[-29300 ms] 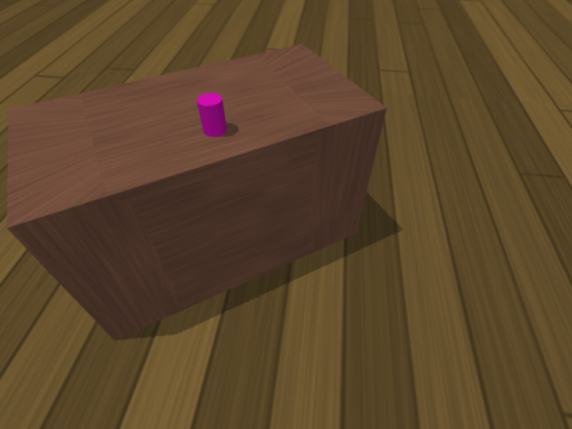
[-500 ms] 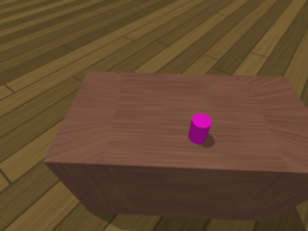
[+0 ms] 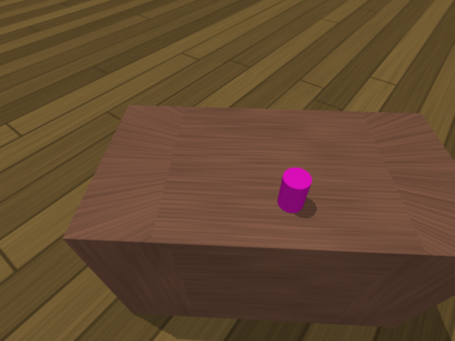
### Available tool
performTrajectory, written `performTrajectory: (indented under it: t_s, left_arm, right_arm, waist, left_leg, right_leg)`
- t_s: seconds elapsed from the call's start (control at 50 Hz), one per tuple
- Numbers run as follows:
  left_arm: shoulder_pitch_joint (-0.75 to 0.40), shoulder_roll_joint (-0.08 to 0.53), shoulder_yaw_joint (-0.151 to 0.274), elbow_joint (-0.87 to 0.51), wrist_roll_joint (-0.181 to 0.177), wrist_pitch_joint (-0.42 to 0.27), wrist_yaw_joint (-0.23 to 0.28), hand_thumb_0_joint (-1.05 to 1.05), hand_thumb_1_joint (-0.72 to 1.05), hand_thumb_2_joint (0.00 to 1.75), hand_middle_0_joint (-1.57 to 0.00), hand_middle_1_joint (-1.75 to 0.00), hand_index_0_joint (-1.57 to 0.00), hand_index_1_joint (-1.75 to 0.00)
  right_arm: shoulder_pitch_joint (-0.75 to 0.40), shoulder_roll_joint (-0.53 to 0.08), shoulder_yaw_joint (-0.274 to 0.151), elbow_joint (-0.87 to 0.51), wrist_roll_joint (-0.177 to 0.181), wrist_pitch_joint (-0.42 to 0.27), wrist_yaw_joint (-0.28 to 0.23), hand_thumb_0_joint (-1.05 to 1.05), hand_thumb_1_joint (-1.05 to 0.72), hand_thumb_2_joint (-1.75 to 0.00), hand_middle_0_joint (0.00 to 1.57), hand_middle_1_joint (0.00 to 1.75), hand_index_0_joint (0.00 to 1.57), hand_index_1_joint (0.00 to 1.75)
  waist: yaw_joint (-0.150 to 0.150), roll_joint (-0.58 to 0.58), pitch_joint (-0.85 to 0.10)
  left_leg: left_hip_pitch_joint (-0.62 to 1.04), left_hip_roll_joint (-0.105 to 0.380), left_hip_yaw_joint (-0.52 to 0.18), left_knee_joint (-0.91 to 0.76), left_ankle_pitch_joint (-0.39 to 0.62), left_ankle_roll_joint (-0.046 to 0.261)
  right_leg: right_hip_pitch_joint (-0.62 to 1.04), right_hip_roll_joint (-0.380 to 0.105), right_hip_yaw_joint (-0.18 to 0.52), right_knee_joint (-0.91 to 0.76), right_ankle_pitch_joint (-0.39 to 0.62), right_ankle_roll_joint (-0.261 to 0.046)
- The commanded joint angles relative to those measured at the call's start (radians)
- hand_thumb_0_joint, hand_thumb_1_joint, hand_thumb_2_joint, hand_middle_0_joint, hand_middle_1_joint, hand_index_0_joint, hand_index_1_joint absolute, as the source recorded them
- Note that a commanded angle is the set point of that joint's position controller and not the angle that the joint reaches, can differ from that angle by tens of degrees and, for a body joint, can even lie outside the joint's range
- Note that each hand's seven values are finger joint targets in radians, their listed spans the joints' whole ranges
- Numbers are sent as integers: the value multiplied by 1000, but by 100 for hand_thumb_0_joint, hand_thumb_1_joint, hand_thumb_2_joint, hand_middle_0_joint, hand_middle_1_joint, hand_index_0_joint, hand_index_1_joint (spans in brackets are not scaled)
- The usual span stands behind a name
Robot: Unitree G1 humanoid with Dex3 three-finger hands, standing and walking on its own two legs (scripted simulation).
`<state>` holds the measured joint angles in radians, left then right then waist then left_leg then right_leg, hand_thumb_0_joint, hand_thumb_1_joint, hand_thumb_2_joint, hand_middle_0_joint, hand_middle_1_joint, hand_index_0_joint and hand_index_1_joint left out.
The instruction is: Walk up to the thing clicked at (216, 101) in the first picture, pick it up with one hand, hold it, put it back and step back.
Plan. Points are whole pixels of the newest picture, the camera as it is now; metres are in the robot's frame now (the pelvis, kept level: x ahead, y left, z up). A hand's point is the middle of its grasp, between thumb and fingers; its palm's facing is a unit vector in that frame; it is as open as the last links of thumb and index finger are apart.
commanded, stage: stand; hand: right
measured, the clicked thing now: (293, 190) +0.49 -0.15 -0.08
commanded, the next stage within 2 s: step back in 0.28 s
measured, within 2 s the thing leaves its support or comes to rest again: neither
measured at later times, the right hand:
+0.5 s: hand out of the picture +0.05 -0.25 -0.17, palm faces -0.04 +0.92 -0.39, open 7.4 cm
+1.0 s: hand out of the picture -0.03 -0.20 -0.16, palm faces +0.05 +0.92 -0.40, open 7.4 cm
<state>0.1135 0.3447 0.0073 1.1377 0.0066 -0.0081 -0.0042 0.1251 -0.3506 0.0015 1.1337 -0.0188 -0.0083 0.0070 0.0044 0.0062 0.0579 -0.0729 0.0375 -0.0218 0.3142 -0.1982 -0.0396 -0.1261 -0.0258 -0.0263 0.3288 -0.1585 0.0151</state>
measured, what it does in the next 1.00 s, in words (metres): walks backwards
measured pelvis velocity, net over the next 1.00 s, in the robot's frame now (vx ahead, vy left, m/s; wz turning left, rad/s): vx -0.12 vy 0.07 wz -0.09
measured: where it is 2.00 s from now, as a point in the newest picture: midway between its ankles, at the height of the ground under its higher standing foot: outside the picture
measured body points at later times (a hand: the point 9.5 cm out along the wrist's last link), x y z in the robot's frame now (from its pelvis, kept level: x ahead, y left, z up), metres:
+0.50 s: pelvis -0.04 +0.02 -0.01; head +0.03 +0.02 +0.43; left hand +0.07 +0.33 -0.14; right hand +0.05 -0.30 -0.14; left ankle -0.05 +0.14 -0.72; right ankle +0.01 -0.13 -0.75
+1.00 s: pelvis -0.12 +0.07 -0.02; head -0.06 +0.08 +0.42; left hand -0.01 +0.38 -0.15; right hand -0.03 -0.24 -0.14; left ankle -0.07 +0.15 -0.75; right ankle -0.15 -0.05 -0.73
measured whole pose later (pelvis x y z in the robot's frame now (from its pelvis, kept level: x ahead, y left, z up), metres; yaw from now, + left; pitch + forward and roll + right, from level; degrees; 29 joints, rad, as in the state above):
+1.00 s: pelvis -0.12 +0.07 -0.02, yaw -5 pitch -3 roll +0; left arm 0.14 0.38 0.07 0.90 0.02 0.07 0.01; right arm 0.10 -0.34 -0.05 0.86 -0.03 0.02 -0.02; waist 0.00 -0.03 0.20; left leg -0.31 -0.02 0.09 0.59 -0.24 0.07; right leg -0.30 0.05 0.09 0.81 -0.46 0.01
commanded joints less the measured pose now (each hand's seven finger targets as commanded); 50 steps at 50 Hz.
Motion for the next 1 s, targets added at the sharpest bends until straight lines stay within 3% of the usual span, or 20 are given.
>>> performTrajectory:
  t_s: [0.0, 0.24, 0.26, 0.34, 0.38, 0.4, 0.48, 0.52, 0.54, 0.56, 0.58, 0.6, 0.62, 0.64, 0.68, 0.72, 0.78, 0.86, 0.94, 0.98]
  left_arm:
    - [-41, 211, 38, -57, 3, -22, 11, 0, 90, 90, -20, -30, -20, -30]
    - [-34, 213, 36, -64, 2, -22, 9, 0, 90, 90, -20, -30, -20, -30]
    - [-44, 267, 90, -87, -9, -11, 16, 0, 90, 90, -20, -30, -20, -30]
    - [-22, 283, 107, -137, -10, 1, 22, 0, 90, 90, -20, -30, -20, -30]
    - [-66, 297, 117, -179, 4, 6, 26, 0, 90, 90, -20, -30, -20, -30]
    - [-82, 308, 121, -209, 20, 6, 28, 0, 90, 90, -20, -30, -20, -30]
    - [-163, 281, 112, -277, 29, 18, 31, 0, 90, 90, -20, -30, -20, -30]
    - [-162, 274, 106, -298, 22, 32, 29, 0, 90, 90, -20, -30, -20, -30]
    - [-149, 256, 100, -306, 12, 42, 27, 0, 90, 90, -20, -30, -20, -30]
    - [-126, 200, 92, -321, -1, 52, 27, 0, 90, 90, -20, -30, -20, -30]
    - [-111, 161, 88, -324, -5, 59, 33, 0, 90, 90, -20, -30, -20, -30]
    - [-67, 194, 96, -307, 3, 68, 43, 0, 90, 90, -20, -30, -20, -30]
    - [-67, 202, 97, -299, 5, 69, 50, 0, 90, 90, -20, -30, -20, -30]
    - [-97, 228, 105, -295, 7, 72, 52, 0, 90, 90, -20, -30, -20, -30]
    - [-6, 221, 101, -276, -10, 75, 46, 0, 90, 90, -20, -30, -20, -30]
    - [43, 222, 104, -277, -3, 71, 40, 0, 90, 90, -20, -30, -20, -30]
    - [5, 207, 104, -310, 8, 56, 38, 0, 90, 90, -20, -30, -20, -30]
    - [-21, 209, 106, -332, 10, 56, 34, 0, 90, 90, -20, -30, -20, -30]
    - [53, 207, 112, -316, 20, 51, 23, 0, 90, 90, -20, -30, -20, -30]
    - [82, 209, 116, -307, 24, 50, 14, 0, 90, 90, -20, -30, -20, -30]
  right_arm:
    - [-32, -212, -41, -58, 4, -16, -18, 0, -90, -90, 20, 30, 20, 30]
    - [-31, -210, -39, -63, 5, -17, -18, 0, -90, -90, 20, 30, 20, 30]
    - [-49, -251, -59, -69, 9, 1, -14, 0, -90, -90, 20, 30, 20, 30]
    - [2, -214, -65, -114, 27, 19, -15, 0, -90, -90, 20, 30, 20, 30]
    - [22, -202, -75, -132, 21, 36, -13, 0, -90, -90, 20, 30, 20, 30]
    - [45, -212, -82, -145, 17, 45, -11, 0, -90, -90, 20, 30, 20, 30]
    - [115, -219, -94, -175, 27, 47, -4, 0, -90, -90, 20, 30, 20, 30]
    - [133, -215, -98, -184, 14, 37, -8, 0, -90, -90, 20, 30, 20, 30]
    - [137, -220, -103, -186, 2, 30, -12, 0, -90, -90, 20, 30, 20, 30]
    - [119, -282, -123, -197, -19, 24, -17, 0, -90, -90, 20, 30, 20, 30]
    - [109, -348, -137, -209, -28, 19, -20, 0, -90, -90, 20, 30, 20, 30]
    - [84, -369, -139, -229, -23, 17, -21, 0, -90, -90, 20, 30, 20, 30]
    - [62, -382, -141, -249, -17, 16, -25, 0, -90, -90, 20, 30, 20, 30]
    - [26, -357, -138, -260, -16, 16, -31, 0, -90, -90, 20, 30, 20, 30]
    - [-68, -280, -120, -279, -29, 16, -42, 0, -90, -90, 20, 30, 20, 30]
    - [-37, -248, -115, -286, -15, 13, -47, 0, -90, -90, 20, 30, 20, 30]
    - [48, -232, -121, -288, -3, 16, -55, 0, -90, -90, 20, 30, 20, 30]
    - [83, -252, -130, -300, -4, 20, -55, 0, -90, -90, 20, 30, 20, 30]
    - [12, -276, -133, -335, -5, 21, -46, 0, -90, -90, 20, 30, 20, 30]
    - [-8, -285, -134, -344, -7, 20, -42, 0, -90, -90, 20, 30, 20, 30]
  waist:
    - [-3, 2, -69]
    - [-1, 8, -66]
    - [8, -9, 47]
    - [-8, -92, -78]
    - [-9, -179, -103]
    - [-8, -200, -116]
    - [-46, -212, -150]
    - [-51, -173, -145]
    - [-52, -111, -128]
    - [-36, 117, -114]
    - [-23, 212, -94]
    - [-16, 136, -111]
    - [-35, 197, -117]
    - [-32, 167, -89]
    - [43, 134, -72]
    - [42, 130, -116]
    - [-14, 120, -127]
    - [-54, 100, -100]
    - [-26, 111, -115]
    - [-19, 97, -108]
  left_leg:
    - [-44, 91, -57, -47, 97, 51]
    - [-38, 91, -54, -50, 105, 49]
    - [-134, 71, -62, 62, 249, 81]
    - [-119, -6, 10, 296, 189, 78]
    - [-182, -79, 26, 492, -234, 72]
    - [-213, -74, -16, 593, -345, 79]
    - [-201, -29, -46, 509, -267, 93]
    - [-181, -34, -4, 280, -95, 83]
    - [-136, -13, -14, 138, 77, 70]
    - [-111, 120, -218, 43, 339, 77]
    - [-3, 221, -383, 36, 563, 108]
    - [-47, 275, -378, 84, 646, 167]
    - [-101, 322, -470, 40, 538, 212]
    - [-140, 294, -404, 31, 476, 200]
    - [-43, 159, -188, 90, 488, 132]
    - [54, 138, -156, 128, 528, 106]
    - [156, 157, -162, 160, 570, 141]
    - [123, 211, -197, 144, 506, 210]
    - [16, 259, -232, 120, 291, 264]
    - [-75, 255, -232, 99, 168, 252]
  right_leg:
    - [44, -108, 91, -46, 108, -32]
    - [37, -107, 90, -44, 120, -33]
    - [-32, -91, 96, 43, 257, -39]
    - [-22, -180, 170, 33, 370, -144]
    - [-47, -298, 277, 5, 342, -242]
    - [-59, -342, 311, 20, 360, -282]
    - [-103, -282, 206, 130, 338, -212]
    - [-86, -220, 170, 226, 266, -154]
    - [-123, -167, 136, 311, 193, -120]
    - [-213, -20, 81, 479, 1, -71]
    - [-407, 139, 119, 589, -419, -51]
    - [-375, 131, 211, 702, -480, -42]
    - [-364, 137, 238, 766, -489, -38]
    - [-357, 134, 271, 829, -442, -43]
    - [-424, 130, 275, 858, -287, -44]
    - [-423, 130, 226, 853, -245, -26]
    - [-423, 112, 196, 722, -261, 11]
    - [-364, 88, 170, 581, -321, 11]
    - [-241, 50, 110, 457, -311, -9]
    - [-171, 46, 91, 396, -289, -25]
